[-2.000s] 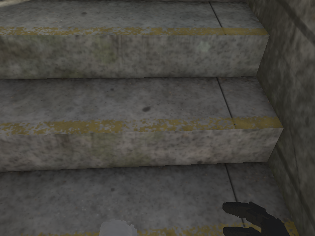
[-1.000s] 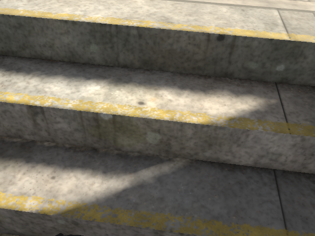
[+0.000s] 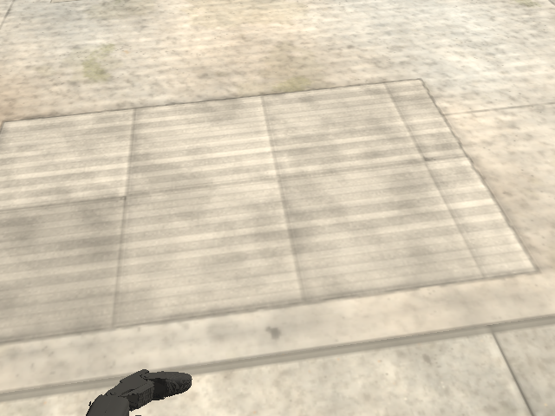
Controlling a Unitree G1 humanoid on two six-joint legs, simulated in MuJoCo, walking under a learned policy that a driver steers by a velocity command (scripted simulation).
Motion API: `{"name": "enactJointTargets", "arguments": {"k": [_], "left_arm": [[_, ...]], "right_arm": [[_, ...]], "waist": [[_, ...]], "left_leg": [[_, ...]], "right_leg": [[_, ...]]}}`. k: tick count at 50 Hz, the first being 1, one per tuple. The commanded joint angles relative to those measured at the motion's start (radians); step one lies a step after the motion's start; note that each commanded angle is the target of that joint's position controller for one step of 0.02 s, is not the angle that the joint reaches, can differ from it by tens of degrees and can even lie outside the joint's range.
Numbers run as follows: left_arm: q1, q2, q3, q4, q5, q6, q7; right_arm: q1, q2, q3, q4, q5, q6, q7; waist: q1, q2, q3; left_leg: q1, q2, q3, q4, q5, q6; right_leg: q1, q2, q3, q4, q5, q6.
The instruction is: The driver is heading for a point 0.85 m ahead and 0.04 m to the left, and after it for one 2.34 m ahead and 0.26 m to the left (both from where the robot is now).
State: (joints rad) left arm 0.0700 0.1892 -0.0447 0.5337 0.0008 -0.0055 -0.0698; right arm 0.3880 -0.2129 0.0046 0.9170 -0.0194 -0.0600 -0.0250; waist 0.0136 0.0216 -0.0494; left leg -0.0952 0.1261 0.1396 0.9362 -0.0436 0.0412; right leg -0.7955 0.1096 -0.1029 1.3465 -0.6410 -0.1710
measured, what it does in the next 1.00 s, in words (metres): climbs, turning left: left foot 0.18 m higher, then right foot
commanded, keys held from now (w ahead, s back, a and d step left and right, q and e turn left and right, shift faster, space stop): w+e+shift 0.18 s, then w+q+shift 0.82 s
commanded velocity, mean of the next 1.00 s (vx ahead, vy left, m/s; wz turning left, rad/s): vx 1.00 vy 0.00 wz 0.19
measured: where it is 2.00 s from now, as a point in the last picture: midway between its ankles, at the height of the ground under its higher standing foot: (194, 54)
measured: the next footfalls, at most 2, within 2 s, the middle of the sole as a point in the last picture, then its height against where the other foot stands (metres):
left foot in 0.36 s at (266, 401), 0.18 m higher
right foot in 0.78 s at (389, 261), level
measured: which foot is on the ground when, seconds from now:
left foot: up 0.00-0.34, down 0.36-0.78, up 0.80-1.00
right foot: down 0.00-0.36, up 0.38-0.76, down 0.78-1.00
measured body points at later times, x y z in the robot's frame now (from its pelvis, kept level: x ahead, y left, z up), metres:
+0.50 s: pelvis +0.41 +0.02 +0.26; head +0.36 +0.00 +0.71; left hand +0.66 +0.19 +0.22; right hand +0.36 -0.24 +0.11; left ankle +0.42 +0.09 -0.42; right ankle +0.28 -0.10 -0.20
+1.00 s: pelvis +0.82 -0.03 +0.30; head +0.82 +0.00 +0.75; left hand +0.72 +0.26 +0.17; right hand +1.12 -0.22 +0.27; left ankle +0.88 +0.10 -0.30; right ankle +0.75 -0.20 -0.42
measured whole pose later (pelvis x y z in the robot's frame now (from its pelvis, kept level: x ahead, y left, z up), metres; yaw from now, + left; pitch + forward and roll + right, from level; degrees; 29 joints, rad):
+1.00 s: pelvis +0.82 -0.03 +0.30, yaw +15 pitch +2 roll -4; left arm 0.45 0.33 0.11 0.87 0.00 -0.10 0.02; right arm 0.10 -0.33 -0.07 0.55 0.05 -0.02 0.02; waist 0.08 0.03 -0.03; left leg -0.89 0.11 -0.01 1.41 -0.25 0.06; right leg -0.02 -0.01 -0.14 0.37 -0.37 0.06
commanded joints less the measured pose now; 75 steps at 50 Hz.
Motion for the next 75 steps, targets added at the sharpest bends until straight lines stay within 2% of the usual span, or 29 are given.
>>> {"name": "enactJointTargets", "arguments": {"k": [1,4,9,12,15,17,18,19,20,21,23,27,31,36,38,39,40,41,44,48,53,57,58,59,60,61,63,67,75], "left_arm": [[0.291,0.152,0.073,0.069,0.021,-0.003,0.02],[0.396,0.016,0.047,0.207,0.005,-0.028,0.021],[0.388,-0.037,0.018,0.299,0.008,-0.022,0.022],[0.337,0.025,0.025,0.317,-0.036,-0.01,0.077],[0.448,0.216,0.078,0.362,-0.039,-0.065,0.092],[0.336,0.357,0.131,0.363,0.03,-0.045,0.123],[0.255,0.315,0.125,0.317,0.057,-0.046,0.133],[0.068,0.133,0.08,0.194,0.106,-0.084,0.102],[0.169,-0.076,0.058,0.123,0.064,-0.11,0.031],[0.157,-0.108,0.036,0.049,0.036,-0.148,-0.02],[0.028,-0.117,-0.003,-0.022,0.05,-0.132,-0.058],[0.022,-0.074,-0.041,-0.041,0.035,-0.123,0.001],[-0.221,-0.008,-0.035,-0.159,0.044,-0.164,0.063],[-0.19,0.156,0.071,-0.135,-0.068,-0.149,0.087],[0.224,0.216,0.119,-0.039,-0.077,-0.15,0.094],[0.432,0.291,0.141,0.012,-0.055,-0.14,0.098],[0.406,0.321,0.146,0.027,-0.001,-0.141,0.087],[0.352,0.189,0.141,0.016,0.0,-0.132,0.096],[0.286,0.046,0.101,0.136,0.024,-0.133,0.089],[0.086,0.027,0.088,0.192,0.0,-0.129,0.077],[0.14,0.275,0.14,0.247,-0.005,-0.13,0.096],[0.181,0.377,0.166,0.241,0.009,-0.084,0.093],[0.134,0.364,0.166,0.205,0.006,-0.089,0.095],[0.187,0.181,0.117,0.196,0.029,-0.112,0.089],[0.369,0.117,0.076,0.134,-0.005,-0.16,0.068],[0.275,0.237,0.103,0.15,-0.051,-0.184,0.065],[0.134,0.181,0.086,0.121,-0.058,-0.171,0.083],[0.212,0.121,0.092,0.159,-0.054,-0.071,0.077],[-0.076,0.084,0.08,0.095,-0.04,-0.089,0.024]], "right_arm": [[-0.328,-0.067,-0.037,-0.38,-0.025,-0.118,0.05],[-0.367,0.163,0.074,-0.499,-0.056,-0.13,0.092],[-0.52,0.229,0.14,-0.59,-0.022,-0.115,0.103],[-0.717,0.164,0.174,-0.705,-0.016,-0.106,0.055],[-0.477,-0.043,0.05,-0.615,0.021,-0.097,0.006],[-0.196,-0.235,-0.044,-0.52,0.094,-0.055,0.015],[0.038,-0.29,-0.064,-0.407,0.091,-0.036,0.034],[0.233,-0.316,-0.05,-0.227,0.027,-0.029,0.075],[0.075,-0.07,0.014,-0.178,-0.026,-0.012,0.057],[0.012,0.103,0.041,-0.187,-0.011,-0.014,0.043],[0.033,0.147,0.032,-0.098,0.033,-0.028,0.066],[-0.069,0.061,0.013,-0.082,0.036,-0.044,0.076],[0.038,-0.071,-0.027,-0.118,0.069,-0.073,0.022],[0.139,-0.097,-0.037,-0.095,0.058,-0.036,0.017],[-0.001,-0.121,-0.05,-0.172,0.003,-0.017,0.028],[0.011,-0.011,-0.03,-0.231,-0.045,-0.035,0.028],[0.143,0.07,0.003,-0.271,0.063,-0.052,0.036],[0.075,0.0,-0.011,-0.254,0.09,-0.046,0.022],[-0.224,-0.012,-0.03,-0.354,0.044,-0.003,0.019],[-0.219,0.019,-0.02,-0.437,0.086,0.049,0.061],[-0.312,-0.049,-0.035,-0.457,0.031,0.03,0.086],[-0.122,-0.225,-0.119,-0.427,0.057,0.037,0.087],[0.151,-0.296,-0.161,-0.34,0.051,0.038,0.079],[0.18,-0.301,-0.149,-0.278,0.053,0.04,0.061],[0.068,-0.32,-0.122,-0.353,0.026,0.02,0.06],[0.103,-0.235,-0.123,-0.351,0.016,0.014,0.055],[0.008,-0.209,-0.109,-0.322,0.016,-0.021,0.058],[-0.111,-0.065,-0.062,-0.264,0.0,-0.068,0.073],[-0.015,-0.132,-0.07,-0.164,-0.004,-0.081,0.002]], "waist": [[0.054,-0.313,-0.108],[-0.063,-0.034,0.101],[-0.095,-0.014,0.211],[-0.097,0.018,0.182],[-0.182,-0.15,-0.295],[-0.331,-0.332,-0.308],[-0.371,-0.144,-0.321],[-0.332,0.356,-0.236],[-0.079,0.737,-0.109],[-0.013,0.376,0.038],[0.045,-0.127,0.173],[0.133,-0.186,0.203],[0.013,-0.107,0.072],[0.019,0.132,-0.051],[0.202,0.184,-0.279],[0.184,-0.079,-0.427],[0.116,-0.564,-0.492],[0.15,-0.434,-0.306],[0.089,-0.031,0.023],[-0.081,-0.093,0.193],[-0.057,0.038,0.133],[-0.198,-0.165,-0.029],[-0.329,-0.113,-0.127],[-0.23,0.176,-0.046],[-0.056,0.421,-0.308],[-0.157,0.256,-0.323],[-0.089,-0.07,-0.06],[0.044,-0.028,0.065],[-0.058,-0.023,0.131]], "left_leg": [[-0.765,-0.24,-0.325,1.128,-0.115,0.063],[-1.118,-0.187,-0.295,1.405,-0.225,0.105],[-1.364,-0.138,-0.128,1.587,-0.437,0.054],[-0.844,-0.063,0.032,0.8,-0.204,0.004],[-0.129,-0.181,0.111,0.493,-0.19,0.007],[-0.259,-0.206,-0.024,0.215,-0.596,0.041],[-0.092,-0.182,-0.236,0.045,-0.588,0.115],[-0.025,-0.203,-0.476,-0.154,-0.522,0.171],[-0.029,0.005,-1.239,-0.635,-0.606,0.386],[-0.088,0.045,-1.28,-0.727,-0.723,0.308],[-0.226,-0.023,-0.9,-0.572,-0.602,0.219],[-0.42,-0.129,-0.587,-0.631,-0.38,0.196],[-0.576,-0.128,-0.515,-0.836,-0.161,0.213],[-0.054,-0.138,-0.527,-0.529,0.394,0.137],[-0.205,-0.143,-0.506,-0.08,0.406,0.098],[-0.422,-0.184,-0.427,0.201,-0.182,0.105],[-0.785,-0.21,-0.344,0.507,-0.449,0.052],[-0.935,-0.113,-0.321,0.64,-0.398,0.055],[-0.911,-0.022,-0.244,0.732,-0.286,0.052],[-0.837,0.07,-0.279,0.519,-0.261,0.019],[-0.508,-0.01,-0.094,0.043,0.077,0.057],[-0.192,-0.183,0.048,-0.075,-0.14,0.128],[0.187,-0.187,-0.007,-0.226,-0.01,0.188],[0.402,-0.064,-0.261,-0.228,0.057,0.223],[0.593,0.141,-0.861,-0.475,-0.276,0.4],[0.532,0.182,-0.978,-0.66,-0.512,0.365],[0.158,0.173,-0.806,-0.683,-0.437,0.29],[-0.24,0.089,-0.414,-0.692,-0.216,0.195],[-0.051,-0.013,0.015,-0.803,0.298,-0.021]], "right_leg": [[0.667,-0.201,1.111,-1.09,-0.115,-0.164],[0.549,-0.106,0.823,-0.917,0.271,-0.053],[0.379,-0.1,0.672,-1.043,0.211,-0.068],[-0.011,-0.119,0.452,-1.373,0.36,-0.05],[0.38,-0.197,0.325,-1.196,1.771,-0.049],[0.879,-0.302,0.311,-0.771,2.407,-0.045],[0.791,-0.33,0.315,-0.455,2.293,-0.064],[0.532,-0.151,0.262,0.025,1.33,-0.073],[0.009,0.098,0.339,0.633,0.456,0.037],[-0.143,0.056,0.38,0.781,0.418,-0.025],[-0.247,-0.021,0.301,0.791,0.328,-0.047],[-0.23,-0.17,0.187,0.393,0.315,0.066],[0.302,-0.196,0.074,-0.255,0.662,0.181],[0.575,-0.028,0.099,-0.87,0.598,0.212],[1.031,-0.184,0.215,-0.8,0.483,0.125],[1.349,-0.393,0.438,-0.724,0.498,0.079],[1.514,-0.623,1.009,-0.942,0.338,-0.14],[1.382,-0.595,1.025,-1.027,0.082,-0.147],[0.928,-0.454,0.535,-1.074,0.348,-0.025],[0.558,-0.392,0.176,-1.177,0.573,0.084],[0.55,-0.318,-0.069,-1.222,0.807,0.086],[0.784,-0.362,-0.097,-0.735,1.733,0.11],[0.602,-0.321,-0.085,-0.392,1.674,0.133],[0.225,-0.15,-0.036,0.058,0.321,0.169],[-0.016,-0.073,0.177,0.31,0.095,0.141],[-0.06,-0.119,0.239,0.305,0.245,0.116],[-0.05,-0.202,0.214,0.206,0.334,0.106],[0.078,-0.28,0.266,0.076,0.411,0.102],[0.067,-0.179,0.068,-0.521,0.919,0.107]]}}
Over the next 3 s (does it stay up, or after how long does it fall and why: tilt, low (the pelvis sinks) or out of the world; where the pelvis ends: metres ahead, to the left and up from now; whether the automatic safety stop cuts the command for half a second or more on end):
stays up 2.54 0.09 0.28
